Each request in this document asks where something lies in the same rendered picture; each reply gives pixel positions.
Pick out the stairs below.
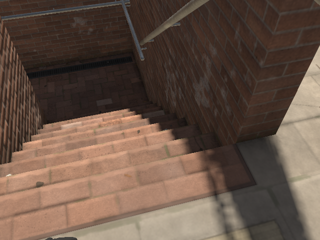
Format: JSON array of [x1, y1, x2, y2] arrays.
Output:
[[0, 101, 220, 196]]

